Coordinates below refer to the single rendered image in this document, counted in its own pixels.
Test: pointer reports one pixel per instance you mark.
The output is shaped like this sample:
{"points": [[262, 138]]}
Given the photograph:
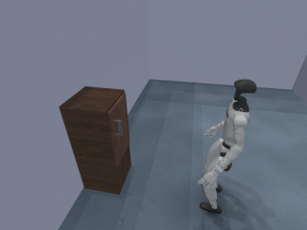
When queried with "robot head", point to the robot head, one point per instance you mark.
{"points": [[243, 86]]}

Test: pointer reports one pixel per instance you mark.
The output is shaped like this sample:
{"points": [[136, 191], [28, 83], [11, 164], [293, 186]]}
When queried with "robot torso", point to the robot torso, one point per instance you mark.
{"points": [[228, 133]]}

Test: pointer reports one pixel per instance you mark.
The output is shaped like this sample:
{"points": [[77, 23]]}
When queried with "left robot upper arm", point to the left robot upper arm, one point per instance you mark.
{"points": [[239, 128]]}

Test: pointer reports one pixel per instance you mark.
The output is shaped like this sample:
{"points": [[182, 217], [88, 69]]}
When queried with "robot left hand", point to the robot left hand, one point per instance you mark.
{"points": [[210, 177]]}

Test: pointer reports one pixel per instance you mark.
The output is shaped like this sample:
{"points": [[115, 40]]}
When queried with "cupboard door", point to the cupboard door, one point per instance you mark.
{"points": [[120, 143]]}

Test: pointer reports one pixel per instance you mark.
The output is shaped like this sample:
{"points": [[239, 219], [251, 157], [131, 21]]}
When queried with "right robot forearm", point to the right robot forearm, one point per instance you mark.
{"points": [[220, 126]]}

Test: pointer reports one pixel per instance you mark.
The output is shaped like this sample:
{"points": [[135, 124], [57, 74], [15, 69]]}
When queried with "robot right hand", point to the robot right hand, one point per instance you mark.
{"points": [[214, 132]]}

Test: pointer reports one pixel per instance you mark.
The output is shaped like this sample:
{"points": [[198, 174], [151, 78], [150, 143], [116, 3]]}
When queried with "handle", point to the handle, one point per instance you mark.
{"points": [[120, 128]]}

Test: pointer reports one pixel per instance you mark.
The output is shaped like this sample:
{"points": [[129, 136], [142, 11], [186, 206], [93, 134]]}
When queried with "left robot forearm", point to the left robot forearm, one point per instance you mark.
{"points": [[230, 156]]}

